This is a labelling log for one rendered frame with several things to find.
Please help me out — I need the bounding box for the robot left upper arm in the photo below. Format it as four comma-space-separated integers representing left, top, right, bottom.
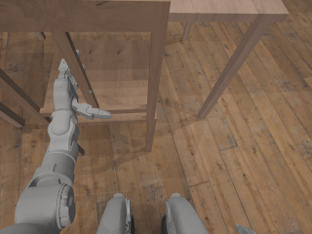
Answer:
0, 183, 76, 234

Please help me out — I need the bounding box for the left robot hand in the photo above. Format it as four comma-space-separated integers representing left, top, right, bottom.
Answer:
53, 50, 113, 120

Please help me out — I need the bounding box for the right robot hand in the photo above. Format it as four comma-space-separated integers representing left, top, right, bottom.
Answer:
234, 224, 255, 234

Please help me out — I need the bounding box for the chair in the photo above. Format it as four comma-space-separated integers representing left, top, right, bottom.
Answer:
0, 0, 171, 157

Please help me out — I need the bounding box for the right robot thigh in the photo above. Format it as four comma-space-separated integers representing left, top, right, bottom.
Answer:
165, 196, 210, 234

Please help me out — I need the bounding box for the left robot thigh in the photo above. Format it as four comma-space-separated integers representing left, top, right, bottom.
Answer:
96, 197, 132, 234

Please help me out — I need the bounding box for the left robot forearm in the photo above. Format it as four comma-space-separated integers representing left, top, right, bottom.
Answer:
15, 109, 80, 224

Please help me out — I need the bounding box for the table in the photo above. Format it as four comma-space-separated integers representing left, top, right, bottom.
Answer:
0, 0, 290, 128

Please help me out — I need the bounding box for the robot thigh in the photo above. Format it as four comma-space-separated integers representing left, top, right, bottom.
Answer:
165, 196, 210, 234
96, 197, 132, 234

